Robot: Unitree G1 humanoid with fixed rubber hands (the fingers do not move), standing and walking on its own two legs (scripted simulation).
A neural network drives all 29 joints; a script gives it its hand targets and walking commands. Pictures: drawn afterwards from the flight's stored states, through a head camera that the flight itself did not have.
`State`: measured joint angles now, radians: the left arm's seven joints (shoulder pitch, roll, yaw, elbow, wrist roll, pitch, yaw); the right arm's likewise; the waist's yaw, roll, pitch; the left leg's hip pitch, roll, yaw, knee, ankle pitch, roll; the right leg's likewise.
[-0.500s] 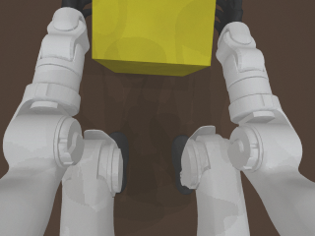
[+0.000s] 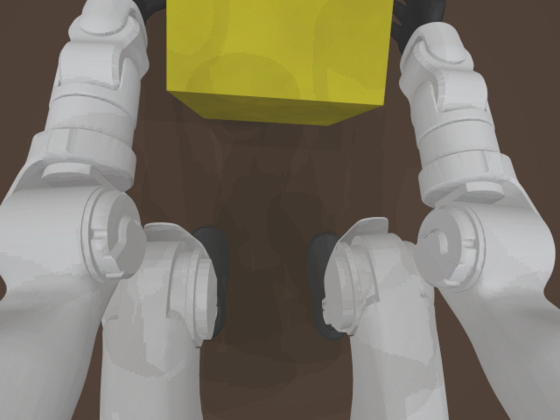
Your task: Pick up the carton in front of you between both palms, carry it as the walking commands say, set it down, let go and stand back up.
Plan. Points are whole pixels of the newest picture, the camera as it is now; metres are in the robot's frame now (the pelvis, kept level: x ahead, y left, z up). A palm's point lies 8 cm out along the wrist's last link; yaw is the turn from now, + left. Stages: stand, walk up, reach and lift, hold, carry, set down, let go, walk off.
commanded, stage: set down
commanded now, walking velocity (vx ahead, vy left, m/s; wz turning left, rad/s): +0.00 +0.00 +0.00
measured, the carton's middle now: (274, 33) +0.55 +0.01 -0.23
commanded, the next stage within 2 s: let go in 1.56 s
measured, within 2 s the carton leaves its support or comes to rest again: neither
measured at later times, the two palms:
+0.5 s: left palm (92, 11) +0.54 +0.21 -0.18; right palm (436, 40) +0.53 -0.18 -0.18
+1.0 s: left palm out of the picture +0.56 +0.21 -0.01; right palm out of the picture +0.54 -0.18 -0.01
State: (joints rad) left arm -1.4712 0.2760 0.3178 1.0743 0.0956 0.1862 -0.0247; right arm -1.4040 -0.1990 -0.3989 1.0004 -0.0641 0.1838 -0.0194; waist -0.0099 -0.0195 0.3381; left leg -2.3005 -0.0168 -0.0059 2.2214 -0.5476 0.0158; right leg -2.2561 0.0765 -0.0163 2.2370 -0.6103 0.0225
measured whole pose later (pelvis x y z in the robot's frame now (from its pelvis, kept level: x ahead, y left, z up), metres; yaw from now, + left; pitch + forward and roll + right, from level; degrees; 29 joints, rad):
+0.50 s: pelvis +0.00 +0.00 -0.01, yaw +1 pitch +32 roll -1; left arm -1.47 0.46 0.03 1.17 -0.24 0.05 0.07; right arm -1.41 -0.34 -0.13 1.09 0.23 0.05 -0.12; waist -0.02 -0.01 0.47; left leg -2.25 -0.02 0.00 2.26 -0.57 0.01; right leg -2.20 0.07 -0.02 2.28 -0.64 0.02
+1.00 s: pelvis +0.01 +0.00 +0.10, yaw +1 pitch +44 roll -2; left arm -1.32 0.38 0.19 1.04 -0.08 0.13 0.05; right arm -1.23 -0.25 -0.25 0.91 0.11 0.14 -0.13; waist -0.03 0.00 0.05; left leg -2.14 -0.03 -0.02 1.88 -0.51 0.00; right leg -2.10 0.06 -0.01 1.89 -0.57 0.01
